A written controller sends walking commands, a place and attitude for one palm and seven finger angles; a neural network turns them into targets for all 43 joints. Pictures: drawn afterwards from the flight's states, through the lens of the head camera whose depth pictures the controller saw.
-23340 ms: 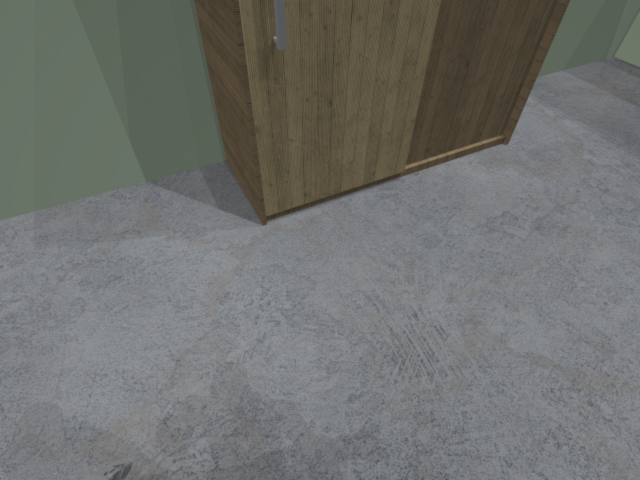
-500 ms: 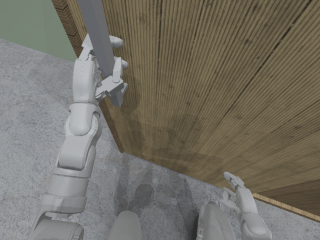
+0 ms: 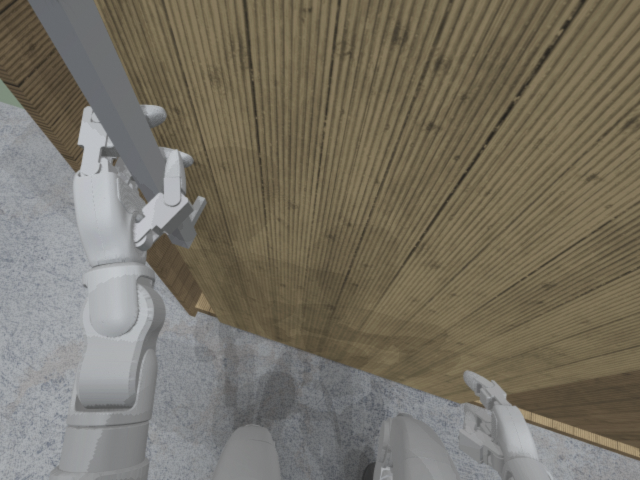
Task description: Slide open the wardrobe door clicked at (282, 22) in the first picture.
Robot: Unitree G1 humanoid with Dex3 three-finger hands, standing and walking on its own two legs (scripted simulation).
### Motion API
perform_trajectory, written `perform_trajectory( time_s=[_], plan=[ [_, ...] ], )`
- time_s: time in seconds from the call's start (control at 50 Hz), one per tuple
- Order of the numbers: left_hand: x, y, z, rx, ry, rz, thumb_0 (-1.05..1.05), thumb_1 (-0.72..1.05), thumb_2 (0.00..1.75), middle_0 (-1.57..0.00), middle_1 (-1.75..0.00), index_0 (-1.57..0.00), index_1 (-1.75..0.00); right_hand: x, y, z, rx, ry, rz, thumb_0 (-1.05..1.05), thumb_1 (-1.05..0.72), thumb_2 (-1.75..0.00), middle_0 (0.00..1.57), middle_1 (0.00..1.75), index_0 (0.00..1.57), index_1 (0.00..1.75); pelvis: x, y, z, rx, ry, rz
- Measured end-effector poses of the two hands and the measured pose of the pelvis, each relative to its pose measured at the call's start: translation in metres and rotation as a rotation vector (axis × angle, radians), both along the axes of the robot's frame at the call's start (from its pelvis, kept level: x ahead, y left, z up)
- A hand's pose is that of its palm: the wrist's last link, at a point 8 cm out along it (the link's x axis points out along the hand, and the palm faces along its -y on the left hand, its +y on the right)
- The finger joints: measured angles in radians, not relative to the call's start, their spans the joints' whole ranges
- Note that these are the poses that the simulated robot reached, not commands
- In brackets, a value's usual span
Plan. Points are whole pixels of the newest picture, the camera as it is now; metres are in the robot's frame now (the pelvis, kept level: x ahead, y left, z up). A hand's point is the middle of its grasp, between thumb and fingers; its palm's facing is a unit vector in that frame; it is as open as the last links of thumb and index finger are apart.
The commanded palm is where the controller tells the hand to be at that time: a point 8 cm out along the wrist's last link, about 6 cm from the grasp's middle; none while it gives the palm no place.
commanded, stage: step sideways, sliding the door along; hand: left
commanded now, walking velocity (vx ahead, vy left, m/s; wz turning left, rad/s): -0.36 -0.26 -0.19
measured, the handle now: (156, 142) +0.37 +0.25 +0.15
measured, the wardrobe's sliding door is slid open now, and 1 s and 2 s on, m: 0.09 0.41 0.65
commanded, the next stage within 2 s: none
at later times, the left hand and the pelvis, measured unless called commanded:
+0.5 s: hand (330, 250) +0.30 +0.07 +0.13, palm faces +0.29 -0.96 +0.01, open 6.8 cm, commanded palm +0.26 +0.05 +0.13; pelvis -0.04 -0.11 -0.02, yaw -3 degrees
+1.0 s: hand (520, 316) +0.28 -0.10 +0.13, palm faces +0.21 -0.98 -0.08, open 6.6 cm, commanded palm +0.25 -0.11 +0.12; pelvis -0.09 -0.24 -0.02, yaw -5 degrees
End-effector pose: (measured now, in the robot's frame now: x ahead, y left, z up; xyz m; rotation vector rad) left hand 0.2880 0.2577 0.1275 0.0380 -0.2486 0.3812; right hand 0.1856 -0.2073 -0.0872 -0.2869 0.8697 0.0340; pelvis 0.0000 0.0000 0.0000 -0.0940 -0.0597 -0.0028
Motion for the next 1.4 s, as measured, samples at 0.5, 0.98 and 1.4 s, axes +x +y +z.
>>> perform_trajectory(
  time_s=[0.5, 0.98, 1.4],
  plan=[
    [-0.020, -0.145, -0.002, 0.008, -0.016, -0.085, -0.02, 0.75, 0.81, -0.43, -1.40, -0.08, -1.32, -0.031, -0.144, -0.009, -0.021, -0.136, -0.162, 0.01, -0.91, -0.90, 0.20, 0.30, 0.19, 0.29, -0.037, -0.107, -0.020, 0.075, 0.027, -0.053],
    [-0.040, -0.307, 0.005, 0.064, 0.079, -0.169, -0.02, 0.76, 0.84, -0.38, -1.40, -0.10, -1.34, -0.083, -0.243, -0.025, 0.125, -0.133, -0.137, 0.01, -0.90, -0.90, 0.21, 0.30, 0.20, 0.30, -0.086, -0.239, -0.018, 0.047, 0.009, -0.085],
    [-0.047, -0.405, 0.006, 0.036, 0.069, -0.353, 0.01, 0.74, 0.83, -0.41, -1.40, -0.25, -1.38, -0.163, -0.335, -0.002, 0.007, 0.044, -0.212, 0.01, -0.91, -0.90, 0.20, 0.30, 0.20, 0.30, -0.116, -0.319, 0.003, 0.000, 0.015, -0.128]
  ],
)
